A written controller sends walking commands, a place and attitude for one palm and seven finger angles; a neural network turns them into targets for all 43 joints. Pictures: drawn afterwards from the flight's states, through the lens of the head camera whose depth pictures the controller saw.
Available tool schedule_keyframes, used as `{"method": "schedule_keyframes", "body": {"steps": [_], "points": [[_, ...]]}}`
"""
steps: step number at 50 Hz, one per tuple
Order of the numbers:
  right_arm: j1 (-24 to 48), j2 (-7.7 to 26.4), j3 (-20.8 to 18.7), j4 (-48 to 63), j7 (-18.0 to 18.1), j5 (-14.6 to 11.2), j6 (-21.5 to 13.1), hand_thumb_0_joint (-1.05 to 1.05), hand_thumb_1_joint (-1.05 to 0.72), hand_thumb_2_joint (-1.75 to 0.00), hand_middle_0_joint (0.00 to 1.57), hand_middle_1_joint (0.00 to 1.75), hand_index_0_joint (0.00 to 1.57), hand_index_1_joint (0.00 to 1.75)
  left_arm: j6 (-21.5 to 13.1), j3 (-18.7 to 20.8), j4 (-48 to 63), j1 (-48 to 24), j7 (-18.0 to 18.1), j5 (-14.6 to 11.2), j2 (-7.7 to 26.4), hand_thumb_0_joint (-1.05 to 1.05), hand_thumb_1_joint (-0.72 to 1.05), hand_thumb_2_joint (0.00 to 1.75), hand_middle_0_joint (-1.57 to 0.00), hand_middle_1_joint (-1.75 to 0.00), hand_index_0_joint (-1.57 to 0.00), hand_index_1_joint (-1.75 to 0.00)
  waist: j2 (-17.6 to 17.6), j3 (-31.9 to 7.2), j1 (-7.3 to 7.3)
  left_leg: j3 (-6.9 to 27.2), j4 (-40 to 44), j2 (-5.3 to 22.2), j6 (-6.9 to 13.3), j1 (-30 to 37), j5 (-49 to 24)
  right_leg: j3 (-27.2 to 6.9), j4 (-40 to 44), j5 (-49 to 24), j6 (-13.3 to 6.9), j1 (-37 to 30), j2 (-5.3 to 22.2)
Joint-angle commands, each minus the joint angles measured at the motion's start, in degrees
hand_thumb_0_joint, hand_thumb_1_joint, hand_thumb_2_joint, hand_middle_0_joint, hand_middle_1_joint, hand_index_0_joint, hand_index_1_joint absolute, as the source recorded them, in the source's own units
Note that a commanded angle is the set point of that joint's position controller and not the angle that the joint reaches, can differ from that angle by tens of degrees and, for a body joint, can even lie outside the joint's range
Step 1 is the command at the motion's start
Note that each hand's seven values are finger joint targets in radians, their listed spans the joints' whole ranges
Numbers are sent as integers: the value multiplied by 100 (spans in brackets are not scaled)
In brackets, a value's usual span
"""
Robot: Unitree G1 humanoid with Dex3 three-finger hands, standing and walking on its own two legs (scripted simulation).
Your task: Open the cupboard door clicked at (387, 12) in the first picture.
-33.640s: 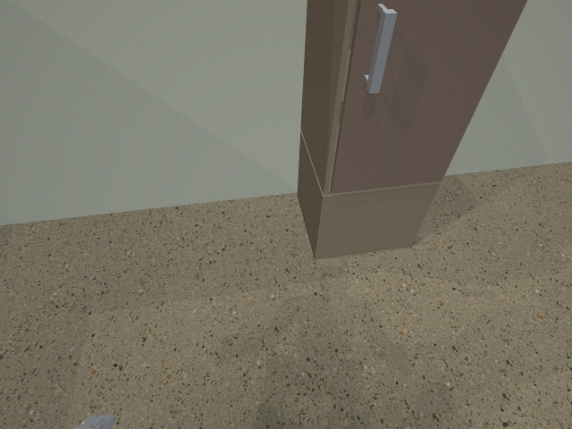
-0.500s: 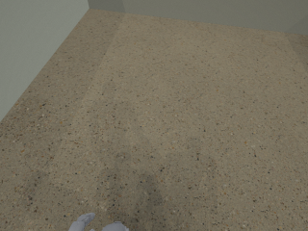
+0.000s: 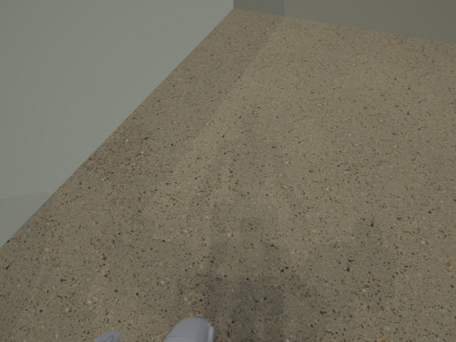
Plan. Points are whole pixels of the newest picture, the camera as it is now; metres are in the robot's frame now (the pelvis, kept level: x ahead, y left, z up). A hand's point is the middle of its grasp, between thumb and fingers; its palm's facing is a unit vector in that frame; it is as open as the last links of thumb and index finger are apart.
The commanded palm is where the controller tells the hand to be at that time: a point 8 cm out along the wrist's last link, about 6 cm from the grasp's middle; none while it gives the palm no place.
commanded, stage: turn to face it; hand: left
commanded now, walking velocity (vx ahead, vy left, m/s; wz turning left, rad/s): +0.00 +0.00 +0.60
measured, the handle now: out of the picture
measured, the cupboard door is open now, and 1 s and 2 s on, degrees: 40 40 40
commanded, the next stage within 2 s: none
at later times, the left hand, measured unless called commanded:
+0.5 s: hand out of the picture +0.02 +0.23 -0.17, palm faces +0.37 -0.90 -0.25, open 7.4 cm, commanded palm none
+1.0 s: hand out of the picture -0.02 +0.18 -0.17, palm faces +0.62 -0.76 -0.21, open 7.4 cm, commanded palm none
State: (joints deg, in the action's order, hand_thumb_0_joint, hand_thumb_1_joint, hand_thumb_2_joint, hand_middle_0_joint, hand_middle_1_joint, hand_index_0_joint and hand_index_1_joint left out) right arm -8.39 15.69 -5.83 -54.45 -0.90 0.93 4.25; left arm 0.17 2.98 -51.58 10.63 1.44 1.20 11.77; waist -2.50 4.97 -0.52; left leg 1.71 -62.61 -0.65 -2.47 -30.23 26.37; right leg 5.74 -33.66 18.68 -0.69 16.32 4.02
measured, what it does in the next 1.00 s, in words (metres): steps on the spot, turning left: left foot, then right foot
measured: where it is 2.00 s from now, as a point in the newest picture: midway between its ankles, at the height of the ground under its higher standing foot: outside the picture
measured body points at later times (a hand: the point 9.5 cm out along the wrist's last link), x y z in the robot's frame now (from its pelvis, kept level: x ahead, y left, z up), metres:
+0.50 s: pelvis +0.02 +0.00 +0.00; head +0.06 +0.03 +0.45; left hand +0.00 +0.28 -0.15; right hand +0.21 -0.20 -0.13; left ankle -0.01 +0.11 -0.73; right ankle +0.06 -0.15 -0.67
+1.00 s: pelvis +0.04 -0.02 -0.01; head +0.08 +0.02 +0.44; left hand -0.05 +0.22 -0.16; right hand +0.27 -0.18 -0.15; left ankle -0.03 +0.08 -0.73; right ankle +0.10 -0.13 -0.73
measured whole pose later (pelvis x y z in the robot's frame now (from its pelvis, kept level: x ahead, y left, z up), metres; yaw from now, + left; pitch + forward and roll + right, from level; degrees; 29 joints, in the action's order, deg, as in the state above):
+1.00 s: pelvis +0.04 -0.02 -0.01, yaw +38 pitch +1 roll +1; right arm -8.0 13.4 -4.3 -53.4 -2.0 0.6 3.1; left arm 0.4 3.2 -51.4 11.6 0.6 1.2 11.2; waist 2.0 6.3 -0.6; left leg -5.4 -33.9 1.8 -1.9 -17.4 17.8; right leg 14.9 -37.0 20.6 2.2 15.4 10.6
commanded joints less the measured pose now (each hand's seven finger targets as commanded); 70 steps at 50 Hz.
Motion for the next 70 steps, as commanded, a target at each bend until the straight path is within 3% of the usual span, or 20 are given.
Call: {"method": "schedule_keyframes", "body": {"steps": [1, 9, 12, 13, 14, 15, 21, 30, 31, 33, 38, 47, 49, 50, 51, 54, 66, 67, 68, 70], "points": [[220, 156, 39, 468, -96, -9, -112, 0, -90, -90, 20, 30, 20, 30, -160, 179, 340, 142, 65, 32, 868, 0, 90, 90, -20, -30, -20, -30, 1416, -635, 7, -242, -371, 289, -164, -324, -191, -525, 1210, -3163, -419, -1009, 1438], [778, 8, 166, 656, -119, -62, -191, 0, -90, -90, 20, 30, 20, 30, -150, 318, 56, 842, 34, 72, 1204, 0, 90, 90, -20, -30, -20, -30, 1540, -766, 342, -867, 1976, 116, -24, 408, 23, -62, 659, -4537, -454, -1775, 1729], [255, 169, 116, 572, -76, -25, -250, 0, -90, -90, 20, 30, 20, 30, -154, 360, 68, 633, -2, 20, 1262, 0, 90, 90, -20, -30, -20, -30, 1237, -1007, -20, -1064, 3267, -21, 116, 1573, -911, 367, -113, -4455, -167, -1305, 1671], [-130, 392, 40, 488, -70, 8, -281, 0, -90, -90, 20, 30, 20, 30, -145, 341, 114, 529, -28, -19, 1203, 0, 90, 90, -20, -30, -20, -30, 803, -1246, -248, -838, 3847, 272, 247, 2611, -1928, 562, -934, -3734, 78, -590, 1531], [-522, 1087, -143, 438, -27, 68, -331, 0, -90, -90, 20, 30, 20, 30, -115, 289, 351, 446, -84, -73, 840, 0, 90, 90, -20, -30, -20, -30, -921, -1523, -476, 1193, 3883, 1808, 1026, 3812, -4017, 700, -2259, -231, 496, 1146, 730], [-881, 1427, -212, 356, 6, 12, -271, 0, -90, -90, 20, 30, 20, 30, -51, 186, 618, 114, -57, -30, 684, 0, 90, 90, -20, -30, -20, -30, -1354, -1524, -602, 1887, 3925, 2710, 1747, 3747, -5615, 145, -3127, 2028, 577, 1860, 379], [65, 853, -43, 556, 151, 29, -368, 0, -90, -90, 20, 30, 20, 30, 137, 256, 209, 151, -103, 13, 621, 0, 90, 90, -20, -30, -20, -30, -649, -687, 15, 733, 4234, 1397, 1097, 2121, -3593, -516, -3052, 439, 633, 1562, 240], [226, 846, -143, 623, 106, 34, -276, 0, -90, -90, 20, 30, 20, 30, -12, 241, 332, 451, -81, -34, 591, 0, 90, 90, -20, -30, -20, -30, -716, -768, 227, 1223, 3625, 1067, 890, 1183, -2817, -149, 144, -282, 515, -429, -324], [223, 691, -127, 659, 86, -8, -281, 0, -90, -90, 20, 30, 20, 30, -82, 283, 293, 684, -51, -16, 778, 0, 90, 90, -20, -30, -20, -30, -211, -887, 344, 1070, 3188, 765, 631, 792, -2285, -368, 996, -763, 441, -1117, -50], [120, 248, -69, 833, 29, -50, -285, 0, -90, -90, 20, 30, 20, 30, -125, 405, 356, 785, 34, 78, 1625, 0, 90, 90, -20, -30, -20, -30, 2021, -964, 444, -40, 405, -289, 25, -392, 1103, -2608, 1720, -1971, -694, -1479, 2582], [-7, 119, 2, 465, -91, -16, -104, 0, -90, -90, 20, 30, 20, 30, -109, 223, 519, -196, 84, 53, 860, 0, 90, 90, -20, -30, -20, -30, 1536, -552, -65, -131, -581, 300, -117, -113, -76, -623, 1417, -2136, -454, -616, 1533], [20, 37, 93, 484, -96, -39, -227, 0, -90, -90, 20, 30, 20, 30, -84, 394, 242, 325, 8, 43, 1245, 0, 90, 90, -20, -30, -20, -30, 1371, -849, 83, -930, 2809, 107, -22, 1177, -592, 138, 400, -3077, -253, -1098, 1749], [-529, 596, -53, 398, -80, 11, -307, 0, -90, -90, 20, 30, 20, 30, -23, 361, 354, 280, -41, -38, 993, 0, 90, 90, -20, -30, -20, -30, 81, -1203, -252, 21, 3933, 819, 348, 2718, -2248, 585, -964, -1600, 268, 164, 1300], [-949, 1259, -233, 353, -24, 63, -320, 0, -90, -90, 20, 30, 20, 30, 8, 239, 632, 49, -88, -73, 547, 0, 90, 90, -20, -30, -20, -30, -1710, -1217, -510, 2161, 4129, 2405, 1261, 3290, -4531, 562, -2303, 1917, 676, 1740, 446], [-1284, 1381, -243, 223, 20, 65, -270, 0, -90, -90, 20, 30, 20, 30, 69, 209, 798, -313, -38, 9, 608, 0, 90, 90, -20, -30, -20, -30, -1036, -1211, -641, 2078, 4094, 2674, 1647, 2951, -4208, -136, -3061, 2056, 526, 1802, 377], [-469, 870, -102, 438, 163, 64, -340, 0, -90, -90, 20, 30, 20, 30, 101, 259, 481, -401, -74, -1, 583, 0, 90, 90, -20, -30, -20, -30, -995, -879, -263, 1389, 4249, 1718, 1206, 2189, -3189, -618, -3476, 804, 539, 1868, 326], [151, 792, -117, 636, 114, 28, -260, 0, -90, -90, 20, 30, 20, 30, -3, 252, 300, 534, -54, -53, 597, 0, 90, 90, -20, -30, -20, -30, -536, -875, 240, 1415, 3603, 964, 848, 1088, -2534, -251, 541, -367, 435, -699, -296], [135, 540, -101, 682, 86, -29, -263, 0, -90, -90, 20, 30, 20, 30, -73, 322, 275, 746, -8, 7, 918, 0, 90, 90, -20, -30, -20, -30, 358, -952, 356, 1048, 2871, 495, 513, 363, -1642, -908, 1461, -450, 267, -1494, 398], [83, 152, -46, 796, 41, -59, -270, 0, -90, -90, 20, 30, 20, 30, -119, 425, 304, 815, 41, 93, 1496, 0, 90, 90, -20, -30, -20, -30, 2100, -873, 397, 23, 1349, -458, 10, -570, 472, -2641, 1951, -988, -392, -1836, 2025], [213, 397, -101, 657, 22, 8, -171, 0, -90, -90, 20, 30, 20, 30, -110, 318, 370, 381, 73, 19, 1215, 0, 90, 90, -20, -30, -20, -30, 1878, -513, 191, 369, -685, -15, 51, -488, 606, -2494, 1847, -1239, -789, -709, 2180]]}}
